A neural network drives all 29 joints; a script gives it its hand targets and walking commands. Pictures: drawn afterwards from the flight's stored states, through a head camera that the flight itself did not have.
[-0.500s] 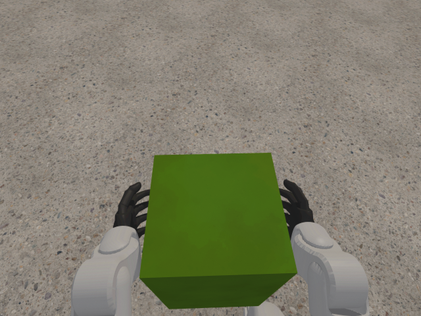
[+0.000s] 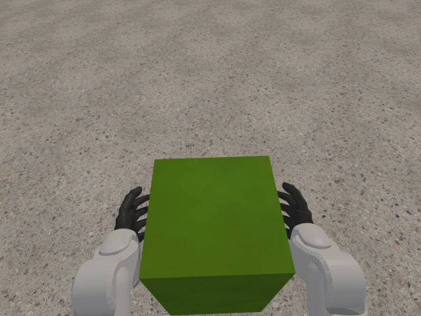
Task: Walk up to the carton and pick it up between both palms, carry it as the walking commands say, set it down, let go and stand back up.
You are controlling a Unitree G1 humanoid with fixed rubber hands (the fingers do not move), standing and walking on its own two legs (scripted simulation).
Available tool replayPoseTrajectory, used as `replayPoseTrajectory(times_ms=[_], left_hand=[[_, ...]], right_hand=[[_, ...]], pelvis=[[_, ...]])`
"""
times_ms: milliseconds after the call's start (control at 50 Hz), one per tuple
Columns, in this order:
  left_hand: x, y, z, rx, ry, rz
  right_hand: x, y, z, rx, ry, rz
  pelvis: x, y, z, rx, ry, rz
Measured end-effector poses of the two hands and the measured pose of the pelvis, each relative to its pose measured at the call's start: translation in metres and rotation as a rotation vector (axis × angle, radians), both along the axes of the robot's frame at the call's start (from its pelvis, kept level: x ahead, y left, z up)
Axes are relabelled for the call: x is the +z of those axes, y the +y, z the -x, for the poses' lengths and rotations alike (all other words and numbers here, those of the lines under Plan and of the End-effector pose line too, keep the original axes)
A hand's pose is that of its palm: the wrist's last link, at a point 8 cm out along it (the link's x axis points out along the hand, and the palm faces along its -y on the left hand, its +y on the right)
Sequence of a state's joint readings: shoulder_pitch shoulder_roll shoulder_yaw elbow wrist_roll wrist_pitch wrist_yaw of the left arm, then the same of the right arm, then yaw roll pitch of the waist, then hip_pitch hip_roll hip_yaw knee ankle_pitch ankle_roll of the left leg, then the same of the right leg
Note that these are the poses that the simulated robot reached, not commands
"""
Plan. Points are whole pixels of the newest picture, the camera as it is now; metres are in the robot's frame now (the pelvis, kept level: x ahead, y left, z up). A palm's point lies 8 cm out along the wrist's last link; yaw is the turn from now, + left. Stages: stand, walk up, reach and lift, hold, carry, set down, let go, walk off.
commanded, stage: carry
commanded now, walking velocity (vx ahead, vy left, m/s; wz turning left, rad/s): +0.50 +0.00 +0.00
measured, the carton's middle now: (214, 244) +0.25 +0.00 +0.02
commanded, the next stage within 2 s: none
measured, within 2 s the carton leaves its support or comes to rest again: neither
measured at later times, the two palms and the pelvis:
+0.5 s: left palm (153, 119) +0.57 +0.15 +0.07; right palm (262, 114) +0.56 -0.12 +0.08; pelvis +0.32 +0.02 -0.01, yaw -1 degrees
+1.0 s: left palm (181, 53) +0.89 +0.10 +0.10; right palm (263, 51) +0.89 -0.18 +0.09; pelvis +0.65 -0.04 +0.00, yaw +0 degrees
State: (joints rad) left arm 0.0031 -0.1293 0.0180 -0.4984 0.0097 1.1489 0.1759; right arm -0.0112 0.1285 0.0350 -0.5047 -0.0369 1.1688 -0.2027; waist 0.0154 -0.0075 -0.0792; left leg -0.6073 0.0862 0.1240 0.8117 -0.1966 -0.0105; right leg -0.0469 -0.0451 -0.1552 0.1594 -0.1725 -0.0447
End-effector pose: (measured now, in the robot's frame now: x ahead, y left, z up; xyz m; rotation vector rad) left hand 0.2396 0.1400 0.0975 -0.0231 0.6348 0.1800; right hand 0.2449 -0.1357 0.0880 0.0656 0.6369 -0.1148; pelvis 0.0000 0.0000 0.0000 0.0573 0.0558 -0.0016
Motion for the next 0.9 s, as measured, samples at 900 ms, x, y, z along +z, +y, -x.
replayPoseTrajectory(times_ms=[900], left_hand=[[-0.008,-0.040,-0.583,0.012,0.028,-0.001]], right_hand=[[-0.009,-0.040,-0.585,0.011,0.027,-0.006]], pelvis=[[-0.001,-0.043,-0.580,0.001,0.011,0.014]])
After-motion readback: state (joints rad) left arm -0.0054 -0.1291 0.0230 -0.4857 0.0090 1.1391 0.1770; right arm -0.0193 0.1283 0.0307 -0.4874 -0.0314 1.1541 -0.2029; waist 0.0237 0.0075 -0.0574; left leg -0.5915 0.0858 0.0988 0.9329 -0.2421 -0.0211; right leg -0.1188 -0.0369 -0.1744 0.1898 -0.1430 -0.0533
